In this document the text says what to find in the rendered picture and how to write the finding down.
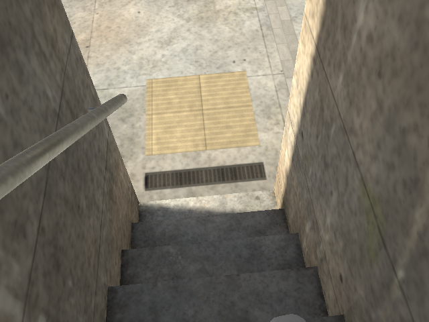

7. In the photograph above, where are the stairs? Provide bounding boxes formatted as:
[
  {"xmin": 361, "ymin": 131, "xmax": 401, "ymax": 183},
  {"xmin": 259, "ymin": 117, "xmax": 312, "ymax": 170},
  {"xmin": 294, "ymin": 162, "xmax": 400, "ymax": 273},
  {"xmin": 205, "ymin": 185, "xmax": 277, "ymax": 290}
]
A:
[{"xmin": 106, "ymin": 190, "xmax": 345, "ymax": 322}]

